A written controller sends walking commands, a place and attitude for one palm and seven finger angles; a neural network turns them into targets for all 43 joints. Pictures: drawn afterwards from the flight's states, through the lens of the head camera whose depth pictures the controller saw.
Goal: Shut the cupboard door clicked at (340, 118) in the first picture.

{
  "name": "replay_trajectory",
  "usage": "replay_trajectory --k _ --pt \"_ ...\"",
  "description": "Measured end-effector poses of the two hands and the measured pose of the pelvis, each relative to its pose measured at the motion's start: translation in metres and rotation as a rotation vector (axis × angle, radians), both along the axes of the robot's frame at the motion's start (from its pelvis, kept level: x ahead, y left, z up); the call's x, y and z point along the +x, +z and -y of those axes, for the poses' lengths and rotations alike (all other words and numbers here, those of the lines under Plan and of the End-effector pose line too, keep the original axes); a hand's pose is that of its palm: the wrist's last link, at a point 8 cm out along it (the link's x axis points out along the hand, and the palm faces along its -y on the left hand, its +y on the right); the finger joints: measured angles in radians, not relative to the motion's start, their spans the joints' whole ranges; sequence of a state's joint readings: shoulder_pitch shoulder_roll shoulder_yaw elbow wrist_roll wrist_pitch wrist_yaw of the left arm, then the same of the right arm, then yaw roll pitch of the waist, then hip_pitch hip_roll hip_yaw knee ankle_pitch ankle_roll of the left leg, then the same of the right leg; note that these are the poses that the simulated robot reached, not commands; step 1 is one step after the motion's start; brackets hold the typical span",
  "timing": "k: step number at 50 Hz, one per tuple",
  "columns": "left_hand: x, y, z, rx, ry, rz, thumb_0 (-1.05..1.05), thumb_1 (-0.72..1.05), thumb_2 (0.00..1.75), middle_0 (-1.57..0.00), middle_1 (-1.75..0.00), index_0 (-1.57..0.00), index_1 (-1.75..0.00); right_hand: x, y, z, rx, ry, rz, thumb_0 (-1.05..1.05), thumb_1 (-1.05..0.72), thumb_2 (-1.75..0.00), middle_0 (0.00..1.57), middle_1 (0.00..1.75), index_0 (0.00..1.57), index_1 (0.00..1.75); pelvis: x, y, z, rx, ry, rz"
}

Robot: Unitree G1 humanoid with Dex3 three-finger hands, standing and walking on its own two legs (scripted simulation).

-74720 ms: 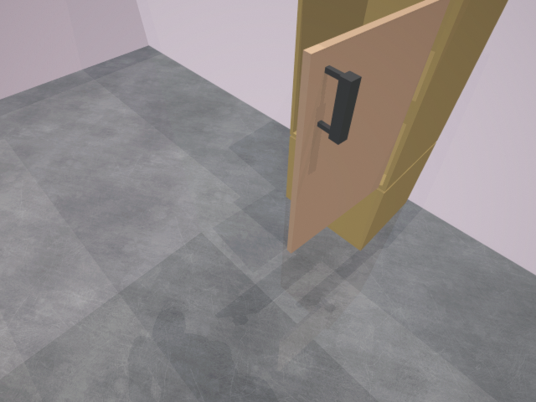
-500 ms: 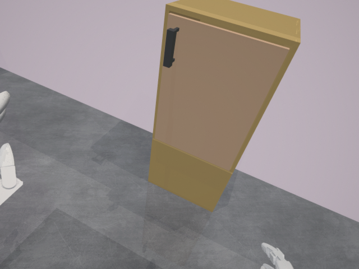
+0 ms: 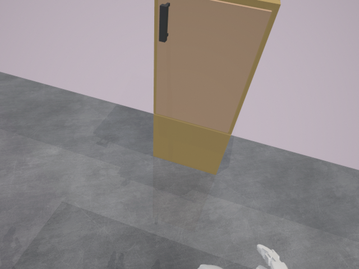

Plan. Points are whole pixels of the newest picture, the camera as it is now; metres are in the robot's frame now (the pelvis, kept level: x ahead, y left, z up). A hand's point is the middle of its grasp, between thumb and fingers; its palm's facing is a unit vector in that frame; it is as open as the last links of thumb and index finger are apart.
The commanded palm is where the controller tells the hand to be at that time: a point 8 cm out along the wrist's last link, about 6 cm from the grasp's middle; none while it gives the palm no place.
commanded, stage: stop stepping back and stand still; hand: left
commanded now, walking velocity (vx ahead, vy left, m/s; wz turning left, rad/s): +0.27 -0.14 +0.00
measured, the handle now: (165, 22) +0.93 +0.08 +0.17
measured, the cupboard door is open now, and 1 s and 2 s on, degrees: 0 0 0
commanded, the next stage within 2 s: let the arm hang, fingers relaxed in 0.78 s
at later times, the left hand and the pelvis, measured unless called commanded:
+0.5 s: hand out of the picture +0.19 +0.30 +0.17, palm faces +0.54 -0.74 -0.40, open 7.4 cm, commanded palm +0.12 +0.33 +0.20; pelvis +0.00 +0.02 +0.01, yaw +4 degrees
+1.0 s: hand (16, 251) +0.16 +0.31 +0.01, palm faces +0.23 -0.85 -0.47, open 7.4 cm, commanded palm none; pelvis -0.02 +0.04 +0.01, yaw +5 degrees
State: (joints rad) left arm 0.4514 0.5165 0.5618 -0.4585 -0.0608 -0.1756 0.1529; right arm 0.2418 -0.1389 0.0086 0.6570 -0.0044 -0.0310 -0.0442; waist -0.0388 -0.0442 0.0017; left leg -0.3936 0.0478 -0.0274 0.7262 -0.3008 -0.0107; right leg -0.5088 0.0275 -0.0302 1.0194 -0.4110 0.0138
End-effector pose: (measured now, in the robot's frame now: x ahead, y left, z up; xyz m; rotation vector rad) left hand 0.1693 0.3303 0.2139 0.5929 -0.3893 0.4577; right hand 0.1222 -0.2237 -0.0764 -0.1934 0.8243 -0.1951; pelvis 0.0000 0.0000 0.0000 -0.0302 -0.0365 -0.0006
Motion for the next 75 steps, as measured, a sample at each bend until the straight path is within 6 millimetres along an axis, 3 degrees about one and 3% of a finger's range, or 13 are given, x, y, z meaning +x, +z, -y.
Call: replay_trajectory --k 9,14,20,26,35,40,45,50,54,58,62,68,75 --pt "-0.054 -0.005 0.054 -0.024 -0.048 -0.110 0.02 0.89 0.89 -0.20 -0.30 -0.21 -0.30 -0.018 -0.008 -0.002 0.040 0.107 -0.068 0.01 -0.90 -0.89 0.20 0.30 0.20 0.30 -0.021 0.006 0.016 0.013 0.068 -0.066" --pt "-0.070 0.021 0.038 0.045 0.040 -0.074 0.02 0.88 0.89 -0.21 -0.30 -0.22 -0.31 -0.005 -0.005 0.013 -0.002 0.101 -0.077 0.01 -0.90 -0.89 0.20 0.30 0.20 0.30 -0.022 0.016 0.012 0.032 0.067 -0.060" --pt "-0.055 0.005 -0.001 -0.043 0.175 -0.113 0.01 0.89 0.89 -0.21 -0.30 -0.21 -0.30 0.023 0.006 0.017 -0.033 0.081 0.016 0.01 -0.90 -0.89 0.20 0.30 0.20 0.30 -0.009 0.020 -0.003 0.056 0.077 -0.059" --pt "-0.026 -0.034 0.003 -0.173 0.098 -0.153 0.02 0.89 0.89 -0.20 -0.30 -0.21 -0.30 0.051 0.013 -0.001 -0.044 0.084 0.071 0.01 -0.90 -0.90 0.20 0.30 0.20 0.30 0.002 0.012 -0.017 0.053 0.075 -0.041" --pt "-0.010 0.011 0.017 0.025 -0.049 -0.104 0.02 0.89 0.89 -0.21 -0.30 -0.22 -0.30 0.066 0.023 -0.037 0.048 0.130 0.103 0.01 -0.90 -0.89 0.20 0.30 0.20 0.30 0.005 0.017 -0.015 0.020 0.062 -0.076" --pt "-0.018 0.009 0.002 0.040 -0.003 -0.175 0.02 0.89 0.89 -0.21 -0.30 -0.22 -0.30 0.055 0.015 -0.036 0.069 0.099 0.064 0.01 -0.90 -0.89 0.20 0.30 0.20 0.30 0.004 0.018 -0.021 0.018 0.055 -0.077" --pt "-0.032 -0.026 -0.013 -0.064 0.054 -0.279 0.01 0.89 0.89 -0.21 -0.30 -0.21 -0.30 0.033 0.008 -0.028 0.050 0.087 0.026 0.01 -0.90 -0.89 0.20 0.30 0.20 0.30 -0.005 0.018 -0.027 0.017 0.062 -0.068" --pt "-0.044 -0.169 -0.015 -0.331 0.108 -0.783 0.01 0.90 0.89 -0.19 -0.30 -0.20 -0.30 0.011 -0.018 -0.014 0.023 0.171 -0.074 0.01 -0.90 -0.89 0.20 0.30 0.20 0.30 -0.025 0.011 -0.036 0.019 0.093 -0.069" --pt "-0.099 -0.272 0.024 -0.534 0.107 -1.198 0.01 0.91 0.89 -0.19 -0.30 -0.20 -0.30 -0.020 -0.025 -0.007 0.000 0.145 -0.166 0.01 -0.90 -0.89 0.20 0.30 0.20 0.30 -0.034 0.010 -0.037 0.024 0.096 -0.050" --pt "-0.164 -0.331 0.068 -0.726 0.115 -1.454 0.01 0.92 0.89 -0.20 -0.30 -0.20 -0.30 -0.064 -0.024 -0.007 -0.032 0.115 -0.300 0.01 -0.90 -0.89 0.20 0.30 0.20 0.30 -0.039 0.012 -0.036 0.023 0.101 -0.027" --pt "-0.215 -0.346 0.065 -0.802 0.212 -1.563 0.00 0.99 0.89 -0.20 -0.30 -0.21 -0.30 -0.107 -0.024 -0.012 -0.041 0.096 -0.447 0.00 -0.90 -0.89 0.20 0.30 0.20 0.30 -0.044 0.017 -0.035 0.010 0.110 -0.018" --pt "-0.278 -0.336 0.056 -0.822 0.328 -1.704 0.00 0.96 0.89 -0.20 -0.30 -0.21 -0.30 -0.147 -0.035 -0.029 0.011 0.059 -0.559 0.00 -0.90 -0.90 0.20 0.30 0.20 0.30 -0.049 0.022 -0.043 0.010 0.106 -0.013" --pt "-0.312 -0.321 0.051 -0.797 0.413 -1.777 0.01 0.92 0.89 -0.20 -0.30 -0.20 -0.30 -0.164 -0.050 -0.052 0.096 0.037 -0.582 0.00 -0.90 -0.89 0.20 0.30 0.20 0.30 -0.053 0.024 -0.047 0.020 0.090 -0.004"
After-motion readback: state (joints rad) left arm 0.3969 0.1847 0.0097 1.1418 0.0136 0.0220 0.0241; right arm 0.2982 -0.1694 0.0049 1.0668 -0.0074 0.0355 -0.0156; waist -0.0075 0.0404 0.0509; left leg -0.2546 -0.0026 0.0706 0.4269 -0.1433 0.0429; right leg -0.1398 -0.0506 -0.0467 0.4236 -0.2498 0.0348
